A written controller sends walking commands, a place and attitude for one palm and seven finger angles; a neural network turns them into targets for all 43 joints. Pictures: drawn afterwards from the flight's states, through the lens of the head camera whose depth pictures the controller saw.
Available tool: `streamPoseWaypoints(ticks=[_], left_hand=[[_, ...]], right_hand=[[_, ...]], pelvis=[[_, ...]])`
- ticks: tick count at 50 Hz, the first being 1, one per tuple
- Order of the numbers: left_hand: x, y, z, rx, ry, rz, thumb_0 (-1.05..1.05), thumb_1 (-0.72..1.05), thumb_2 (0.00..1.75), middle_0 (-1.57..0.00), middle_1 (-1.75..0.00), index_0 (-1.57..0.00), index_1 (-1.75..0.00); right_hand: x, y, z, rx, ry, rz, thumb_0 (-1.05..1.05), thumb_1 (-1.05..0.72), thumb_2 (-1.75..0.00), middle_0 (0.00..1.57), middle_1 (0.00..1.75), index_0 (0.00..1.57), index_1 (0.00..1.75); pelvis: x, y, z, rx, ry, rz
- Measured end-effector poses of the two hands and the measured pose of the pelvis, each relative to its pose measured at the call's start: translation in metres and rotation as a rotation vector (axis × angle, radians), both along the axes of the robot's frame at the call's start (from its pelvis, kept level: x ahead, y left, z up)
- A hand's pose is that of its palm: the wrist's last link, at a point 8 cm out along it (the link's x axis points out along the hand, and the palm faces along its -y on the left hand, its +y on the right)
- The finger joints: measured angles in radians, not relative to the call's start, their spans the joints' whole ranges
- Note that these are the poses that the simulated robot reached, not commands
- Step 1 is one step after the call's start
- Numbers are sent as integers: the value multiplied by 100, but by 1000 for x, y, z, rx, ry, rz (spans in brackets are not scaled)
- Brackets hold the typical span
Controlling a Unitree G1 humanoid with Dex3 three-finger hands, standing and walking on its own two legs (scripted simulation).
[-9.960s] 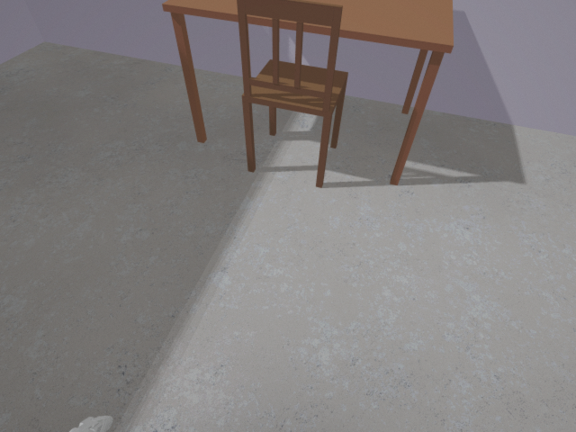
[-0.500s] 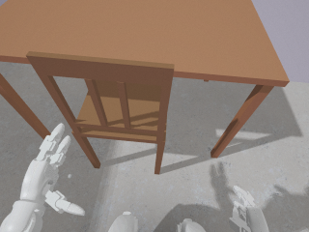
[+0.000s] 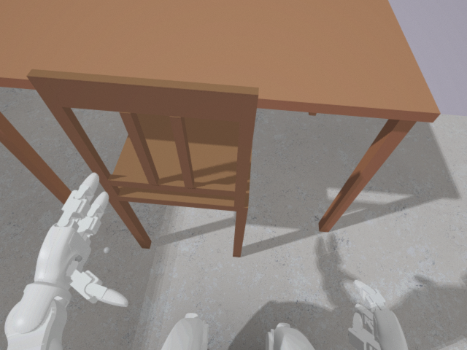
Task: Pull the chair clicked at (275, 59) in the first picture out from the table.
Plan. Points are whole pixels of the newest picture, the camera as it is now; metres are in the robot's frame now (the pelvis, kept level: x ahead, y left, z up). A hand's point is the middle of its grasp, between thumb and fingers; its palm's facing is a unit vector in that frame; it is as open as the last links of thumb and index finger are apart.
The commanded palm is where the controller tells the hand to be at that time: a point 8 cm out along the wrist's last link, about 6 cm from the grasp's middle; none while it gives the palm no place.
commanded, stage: aim the fingers beside a spindle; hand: left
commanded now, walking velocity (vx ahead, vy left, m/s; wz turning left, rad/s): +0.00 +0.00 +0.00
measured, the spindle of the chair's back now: (142, 151) +0.51 +0.22 -0.03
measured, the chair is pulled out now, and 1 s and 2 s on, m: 0.00 0.00 0.00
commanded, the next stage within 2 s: push the fingers through the gap in 1.68 s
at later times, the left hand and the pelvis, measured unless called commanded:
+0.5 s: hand (115, 232) +0.30 +0.21 +0.02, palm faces -0.07 -1.00 -0.05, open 16.9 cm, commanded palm +0.29 +0.27 +0.02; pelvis +0.00 +0.01 -0.01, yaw -1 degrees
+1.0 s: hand (123, 212) +0.34 +0.21 +0.00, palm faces -0.08 -1.00 -0.04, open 16.9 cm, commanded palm +0.34 +0.26 +0.00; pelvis -0.01 +0.01 -0.02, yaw -2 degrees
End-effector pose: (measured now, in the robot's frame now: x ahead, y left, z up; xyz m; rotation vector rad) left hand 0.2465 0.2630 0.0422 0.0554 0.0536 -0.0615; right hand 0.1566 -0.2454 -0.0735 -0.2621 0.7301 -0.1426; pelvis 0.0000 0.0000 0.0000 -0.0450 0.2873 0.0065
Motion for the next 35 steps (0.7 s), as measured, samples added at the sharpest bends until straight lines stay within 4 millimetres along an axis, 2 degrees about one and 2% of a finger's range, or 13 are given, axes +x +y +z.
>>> streamPoseWaypoints(ticks=[15, 26, 35], left_hand=[[27, 0, -11, 2, -3, -3, -1, -50, 30, -7, -8, -6, -8], [36, 2, -18, -10, -15, -6, -1, -50, 30, -6, -8, -6, -8], [56, 8, -26, -17, -25, -4, -1, -50, 30, -6, -8, -6, -8]], right_hand=[[-20, -2, -11, -5, 73, -27, 1, -90, -90, 20, 30, 20, 30], [-23, 2, -18, -8, 96, -23, 1, -90, -90, 20, 30, 20, 30], [-26, 3, -24, -23, 120, -24, 1, -90, -90, 20, 30, 20, 30]], pelvis=[[-2, 4, -5, 3, 28, -14], [-4, 8, -10, 0, 44, -15], [-8, 10, -16, -6, 60, -16]])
